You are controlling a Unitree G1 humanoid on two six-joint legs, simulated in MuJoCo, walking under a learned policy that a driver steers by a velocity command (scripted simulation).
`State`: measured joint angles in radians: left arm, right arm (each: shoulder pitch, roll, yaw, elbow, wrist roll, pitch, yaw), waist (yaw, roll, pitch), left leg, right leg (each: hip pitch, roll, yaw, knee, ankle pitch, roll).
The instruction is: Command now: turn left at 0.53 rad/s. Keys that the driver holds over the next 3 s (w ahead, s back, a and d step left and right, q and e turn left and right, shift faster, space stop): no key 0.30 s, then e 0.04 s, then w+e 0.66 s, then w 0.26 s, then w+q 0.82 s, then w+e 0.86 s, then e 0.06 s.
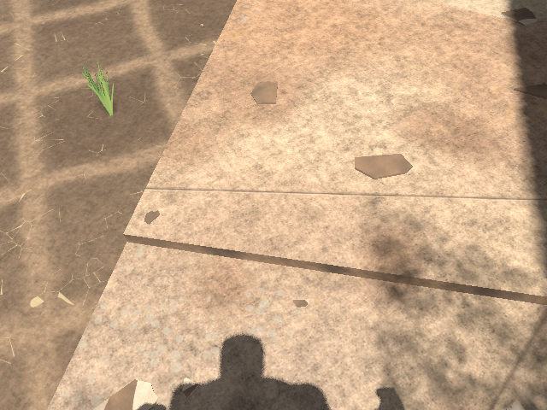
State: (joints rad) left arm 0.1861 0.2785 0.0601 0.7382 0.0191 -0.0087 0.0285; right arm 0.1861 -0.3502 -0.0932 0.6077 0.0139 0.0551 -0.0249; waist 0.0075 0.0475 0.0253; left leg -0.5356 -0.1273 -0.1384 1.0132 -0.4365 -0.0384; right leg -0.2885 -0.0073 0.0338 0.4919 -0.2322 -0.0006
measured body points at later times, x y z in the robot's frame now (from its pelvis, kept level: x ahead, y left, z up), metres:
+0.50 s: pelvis +0.01 +0.02 +0.00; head +0.01 +0.03 +0.45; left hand +0.08 +0.31 -0.12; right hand +0.18 -0.22 -0.10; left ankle -0.02 +0.14 -0.74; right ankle +0.00 -0.10 -0.70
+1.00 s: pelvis +0.19 -0.09 +0.01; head +0.20 -0.13 +0.46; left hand +0.28 +0.18 -0.09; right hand +0.33 -0.39 -0.08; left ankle +0.34 +0.08 -0.66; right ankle +0.13 -0.14 -0.74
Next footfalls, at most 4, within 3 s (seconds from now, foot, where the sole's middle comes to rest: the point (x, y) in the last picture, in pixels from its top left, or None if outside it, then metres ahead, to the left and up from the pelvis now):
0.26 left None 0.02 0.14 -0.78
0.74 right None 0.17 -0.15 -0.78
1.26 left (334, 370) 0.57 -0.06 -0.78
1.62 right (449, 308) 0.72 -0.37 -0.75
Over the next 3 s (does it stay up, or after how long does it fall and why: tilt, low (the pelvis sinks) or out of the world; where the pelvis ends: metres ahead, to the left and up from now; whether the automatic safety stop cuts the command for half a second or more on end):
stays up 1.26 -0.18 0.01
